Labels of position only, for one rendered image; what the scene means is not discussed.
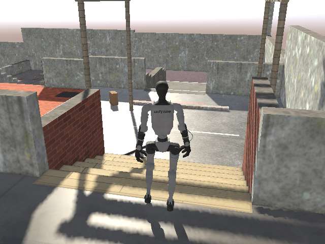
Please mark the robot left foot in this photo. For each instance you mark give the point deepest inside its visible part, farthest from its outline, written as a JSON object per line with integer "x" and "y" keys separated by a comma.
{"x": 147, "y": 199}

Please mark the left robot forearm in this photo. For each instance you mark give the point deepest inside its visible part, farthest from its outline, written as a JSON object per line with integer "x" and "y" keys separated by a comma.
{"x": 140, "y": 139}

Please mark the right robot forearm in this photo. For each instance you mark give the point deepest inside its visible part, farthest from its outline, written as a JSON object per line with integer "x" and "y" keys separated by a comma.
{"x": 185, "y": 136}

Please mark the left robot thigh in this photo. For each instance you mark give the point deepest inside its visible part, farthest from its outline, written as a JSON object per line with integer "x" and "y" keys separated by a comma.
{"x": 150, "y": 151}

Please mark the right robot hand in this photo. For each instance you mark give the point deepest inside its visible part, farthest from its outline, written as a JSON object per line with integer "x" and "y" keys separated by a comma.
{"x": 186, "y": 149}

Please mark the left robot hand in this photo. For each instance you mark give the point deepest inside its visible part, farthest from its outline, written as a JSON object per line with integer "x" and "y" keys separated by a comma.
{"x": 138, "y": 156}

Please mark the robot right upper arm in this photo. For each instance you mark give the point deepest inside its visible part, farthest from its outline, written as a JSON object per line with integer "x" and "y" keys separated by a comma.
{"x": 180, "y": 116}

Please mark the robot left upper arm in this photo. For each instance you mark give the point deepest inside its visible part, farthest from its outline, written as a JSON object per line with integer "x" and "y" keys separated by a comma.
{"x": 144, "y": 117}

